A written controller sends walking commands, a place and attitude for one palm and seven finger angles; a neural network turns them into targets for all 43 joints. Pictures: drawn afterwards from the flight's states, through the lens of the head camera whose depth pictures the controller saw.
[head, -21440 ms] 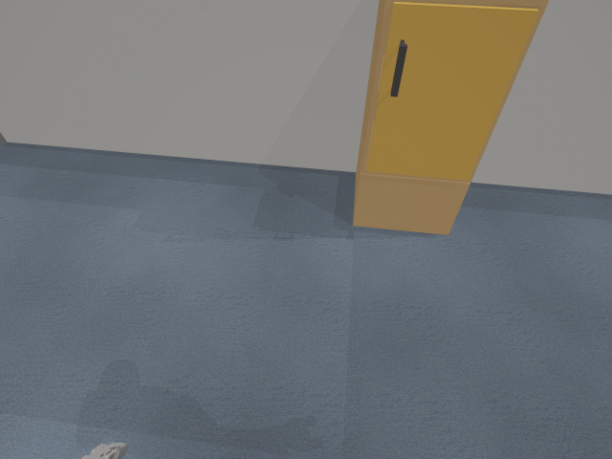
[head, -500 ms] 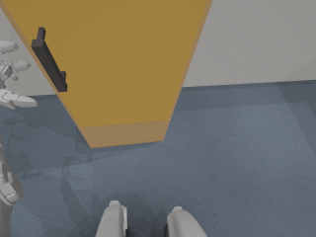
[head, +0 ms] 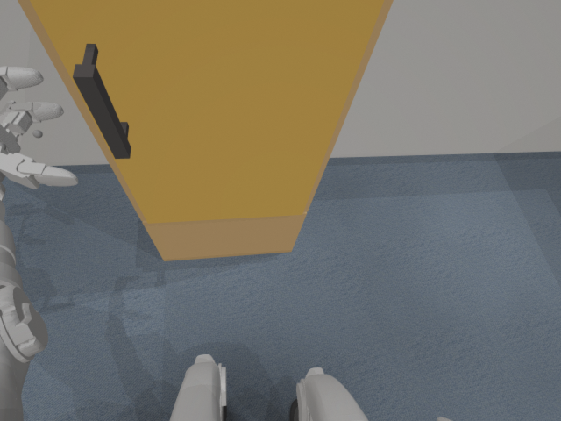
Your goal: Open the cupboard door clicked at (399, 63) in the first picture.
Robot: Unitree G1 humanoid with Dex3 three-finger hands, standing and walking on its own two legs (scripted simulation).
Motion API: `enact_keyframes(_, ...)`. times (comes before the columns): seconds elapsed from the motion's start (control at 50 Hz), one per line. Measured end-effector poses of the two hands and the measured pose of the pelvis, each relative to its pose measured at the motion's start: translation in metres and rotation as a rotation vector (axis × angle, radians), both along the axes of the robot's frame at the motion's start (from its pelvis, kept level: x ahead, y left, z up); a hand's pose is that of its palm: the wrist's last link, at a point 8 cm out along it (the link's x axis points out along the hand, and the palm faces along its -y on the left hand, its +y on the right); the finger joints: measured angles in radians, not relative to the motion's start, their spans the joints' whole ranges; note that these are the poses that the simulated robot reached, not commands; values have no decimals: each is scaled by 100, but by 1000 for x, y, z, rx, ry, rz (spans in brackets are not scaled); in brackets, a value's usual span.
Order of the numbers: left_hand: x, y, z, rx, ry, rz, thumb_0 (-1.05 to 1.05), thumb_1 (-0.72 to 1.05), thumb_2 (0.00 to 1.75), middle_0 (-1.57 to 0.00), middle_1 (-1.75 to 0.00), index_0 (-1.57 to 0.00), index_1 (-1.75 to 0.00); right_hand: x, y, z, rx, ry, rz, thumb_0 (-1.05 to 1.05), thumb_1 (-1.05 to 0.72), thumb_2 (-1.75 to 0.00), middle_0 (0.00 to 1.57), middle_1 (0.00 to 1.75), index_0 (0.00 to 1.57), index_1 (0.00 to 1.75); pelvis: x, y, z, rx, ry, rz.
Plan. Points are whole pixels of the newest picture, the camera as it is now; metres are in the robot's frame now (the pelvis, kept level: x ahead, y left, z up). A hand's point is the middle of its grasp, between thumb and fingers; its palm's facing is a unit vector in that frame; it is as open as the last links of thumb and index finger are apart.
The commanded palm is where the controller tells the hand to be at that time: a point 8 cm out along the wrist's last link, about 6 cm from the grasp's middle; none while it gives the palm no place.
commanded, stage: move the hooked fingers beside the handle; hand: left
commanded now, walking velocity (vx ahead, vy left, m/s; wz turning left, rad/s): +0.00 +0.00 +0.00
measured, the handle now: (108, 106) +0.52 +0.23 +0.08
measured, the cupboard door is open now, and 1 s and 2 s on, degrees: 0 0 0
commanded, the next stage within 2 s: slide the fingers in behind the handle in 0.10 s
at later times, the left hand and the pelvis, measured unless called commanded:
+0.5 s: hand (67, 131) +0.47 +0.27 +0.09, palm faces +0.07 -1.00 +0.01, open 14.0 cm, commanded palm +0.44 +0.31 +0.08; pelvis +0.01 -0.01 +0.00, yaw +0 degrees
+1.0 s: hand (98, 132) +0.47 +0.23 +0.08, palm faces +0.08 -1.00 +0.00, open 14.0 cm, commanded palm +0.45 +0.28 +0.08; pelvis +0.01 -0.01 +0.00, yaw +0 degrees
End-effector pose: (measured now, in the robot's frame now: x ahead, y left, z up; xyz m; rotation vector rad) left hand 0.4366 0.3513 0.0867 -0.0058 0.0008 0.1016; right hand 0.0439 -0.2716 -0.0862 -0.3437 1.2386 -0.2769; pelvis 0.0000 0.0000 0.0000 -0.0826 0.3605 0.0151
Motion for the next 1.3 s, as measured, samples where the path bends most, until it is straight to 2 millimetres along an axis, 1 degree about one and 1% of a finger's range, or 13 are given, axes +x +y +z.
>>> enact_keyframes(0.16,1,-6,-2,7,26,-23,-1,-50,30,-30,-120,-30,-120,-9,-1,-2,9,37,-11,1,-90,-90,21,30,20,30,2,-1,1,1,4,1)
enact_keyframes(0.34,9,-16,-1,9,17,-18,-1,-50,30,-30,-120,-30,-120,-13,-1,-4,18,39,-29,1,-90,-90,21,30,20,30,3,-4,0,3,8,-2)
enact_keyframes(0.5,8,-32,-1,-2,21,-31,-1,-50,30,-30,-120,-30,-120,-9,0,-5,40,27,-35,1,-90,-90,21,30,20,30,7,-5,3,9,-2,-5)
enact_keyframes(0.64,4,-35,-2,2,19,-5,-1,-50,30,-30,-120,-30,-120,-2,-1,-4,45,-3,-31,1,-90,-90,21,30,20,30,7,-7,4,14,-12,-6)
enact_keyframes(0.76,6,-41,-2,8,10,-17,-1,-50,30,-30,-120,-30,-120,1,-4,-5,39,-1,-21,1,-90,-90,21,30,20,30,5,-8,3,13,-13,1)
enact_keyframes(0.98,12,-64,-5,0,24,-26,-1,-50,30,-30,-120,-30,-120,-1,-3,-7,52,-4,-26,1,-90,-90,21,30,20,30,5,-9,3,19,-13,0)
enact_keyframes(1.18,12,-69,-5,12,14,5,-1,-50,30,-30,-120,-30,-121,-8,-2,-11,71,22,-33,1,-90,-90,21,30,20,30,6,-12,3,22,-14,1)
enact_keyframes(1.3,14,-82,-3,9,6,-30,-1,-50,30,-30,-120,-30,-121,-8,-2,-10,74,26,-35,1,-90,-90,21,30,20,30,7,-12,4,22,-17,4)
